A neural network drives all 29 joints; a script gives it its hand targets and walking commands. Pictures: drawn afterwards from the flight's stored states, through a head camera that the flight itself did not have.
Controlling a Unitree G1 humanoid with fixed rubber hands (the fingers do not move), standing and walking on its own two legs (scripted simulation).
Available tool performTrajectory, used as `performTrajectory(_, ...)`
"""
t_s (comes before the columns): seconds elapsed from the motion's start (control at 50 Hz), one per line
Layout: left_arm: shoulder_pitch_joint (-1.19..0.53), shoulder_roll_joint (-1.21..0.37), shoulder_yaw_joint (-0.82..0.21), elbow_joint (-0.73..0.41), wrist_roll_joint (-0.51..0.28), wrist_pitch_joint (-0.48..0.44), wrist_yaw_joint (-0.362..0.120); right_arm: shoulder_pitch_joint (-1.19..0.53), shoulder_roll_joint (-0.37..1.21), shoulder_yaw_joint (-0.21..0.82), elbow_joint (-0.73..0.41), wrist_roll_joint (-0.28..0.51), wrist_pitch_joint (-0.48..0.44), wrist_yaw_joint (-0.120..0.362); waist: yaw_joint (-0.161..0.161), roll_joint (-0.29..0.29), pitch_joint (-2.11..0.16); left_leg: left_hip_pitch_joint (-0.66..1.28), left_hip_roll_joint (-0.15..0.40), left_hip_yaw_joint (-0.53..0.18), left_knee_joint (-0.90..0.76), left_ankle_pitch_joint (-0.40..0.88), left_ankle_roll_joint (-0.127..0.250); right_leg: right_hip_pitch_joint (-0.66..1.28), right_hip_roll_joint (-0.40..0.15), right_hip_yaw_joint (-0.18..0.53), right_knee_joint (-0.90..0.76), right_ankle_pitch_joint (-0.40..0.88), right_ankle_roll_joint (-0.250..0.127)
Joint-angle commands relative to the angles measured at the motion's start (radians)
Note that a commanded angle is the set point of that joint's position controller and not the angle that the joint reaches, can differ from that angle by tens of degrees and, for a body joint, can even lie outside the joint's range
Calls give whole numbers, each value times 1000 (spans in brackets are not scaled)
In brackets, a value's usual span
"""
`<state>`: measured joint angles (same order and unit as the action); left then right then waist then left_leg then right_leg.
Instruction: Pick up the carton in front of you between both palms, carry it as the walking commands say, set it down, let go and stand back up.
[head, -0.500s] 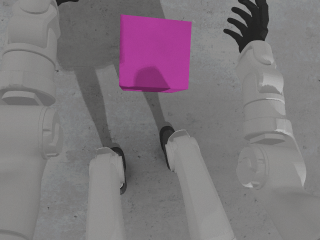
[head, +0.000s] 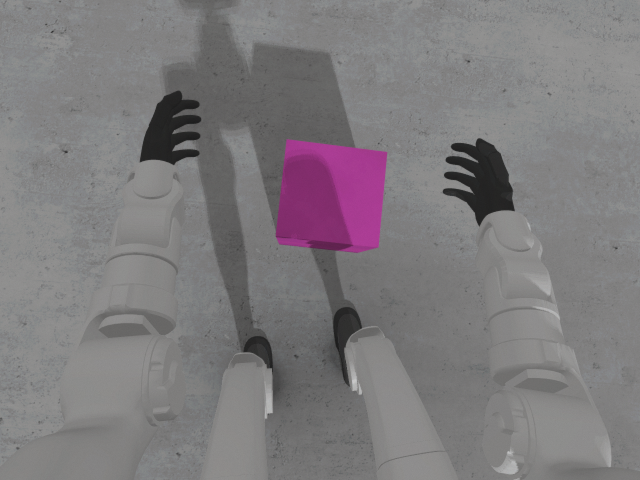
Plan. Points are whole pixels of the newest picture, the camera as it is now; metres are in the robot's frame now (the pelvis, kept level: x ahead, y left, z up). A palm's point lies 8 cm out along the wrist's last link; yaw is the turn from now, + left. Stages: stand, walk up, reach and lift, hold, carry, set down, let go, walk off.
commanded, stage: let go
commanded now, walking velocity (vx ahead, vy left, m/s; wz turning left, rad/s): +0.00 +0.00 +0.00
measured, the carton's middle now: (326, 203) +0.48 -0.11 -0.55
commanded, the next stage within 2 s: stand in 1.20 s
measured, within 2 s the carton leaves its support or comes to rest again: neither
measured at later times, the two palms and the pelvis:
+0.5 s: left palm (84, 299) +0.33 +0.18 -0.01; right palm (590, 348) +0.23 -0.25 +0.02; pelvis +0.07 -0.01 +0.08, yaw -3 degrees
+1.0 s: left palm out of the picture +0.24 +0.24 +0.03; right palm (582, 347) +0.23 -0.23 +0.03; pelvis +0.08 +0.01 +0.10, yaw -3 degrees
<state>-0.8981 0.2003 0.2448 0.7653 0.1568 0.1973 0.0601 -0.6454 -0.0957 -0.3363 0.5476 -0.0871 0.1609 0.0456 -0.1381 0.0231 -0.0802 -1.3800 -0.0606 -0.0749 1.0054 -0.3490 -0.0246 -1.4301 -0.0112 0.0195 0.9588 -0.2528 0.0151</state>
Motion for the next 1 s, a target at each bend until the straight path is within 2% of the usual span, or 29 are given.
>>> performTrajectory(0.0,-64,17,-15,-230,-15,-37,48,21,-165,37,-145,7,-35,42,-41,72,-888,530,-42,63,-160,314,-30,751,64,-87,-62,405,5)
performTrajectory(0.08,118,-8,-25,-294,-29,-68,55,183,-168,107,-141,35,-55,74,-16,52,-714,532,-33,74,-244,180,-26,869,48,-55,-137,326,3)
performTrajectory(0.18,342,2,-42,-277,-50,-116,31,381,-170,180,-133,68,-92,81,-1,2,-557,543,-28,81,-315,110,-8,1020,37,-17,-219,315,12)
performTrajectory(0.34,661,35,-78,-255,-80,-190,-6,677,-170,278,-232,116,-145,44,28,-69,-402,674,-22,82,-415,148,17,1270,30,23,-313,470,32)
performTrajectory(0.42,779,48,-91,-279,-90,-213,-17,771,-184,297,-268,121,-159,32,52,-48,-305,819,-12,71,-476,206,22,1306,36,18,-367,487,35)
performTrajectory(0.56,944,54,-133,-327,-111,-211,-49,826,-205,297,-246,124,-156,30,100,27,-131,1073,14,55,-572,324,4,1303,64,-16,-478,392,22)
performTrajectory(0.64,1038,58,-161,-359,-128,-191,-74,856,-218,280,-212,114,-142,27,118,37,-72,1158,27,46,-607,398,-6,1323,77,-24,-518,367,13)
performTrajectory(0.74,1080,68,-193,-408,-155,-162,-102,877,-225,257,-193,90,-115,25,120,10,4,1204,36,38,-638,418,-9,1352,86,-28,-547,320,2)
performTrajectory(0.88,1068,82,-199,-446,-162,-114,-123,847,-225,242,-197,69,-69,29,119,-3,102,1174,39,43,-663,313,-2,1410,89,-42,-549,229,-2)
performTrajectory(0.9,1115,71,-204,-376,-169,-139,-103,790,-264,237,-243,59,-20,6,124,-10,45,1229,47,44,-631,407,-12,1369,109,-50,-515,192,6)
performTrajectory(0.92,1105,71,-200,-399,-163,-143,-94,820,-256,246,-231,59,-7,-1,126,9,59,1217,46,41,-617,431,-18,1359,107,-47,-510,181,4)
performTrajectory(0.98,1082,85,-203,-407,-165,-139,-86,819,-246,264,-237,63,14,-12,125,16,79,1201,43,42,-614,406,-10,1345,105,-41,-505,180,3)
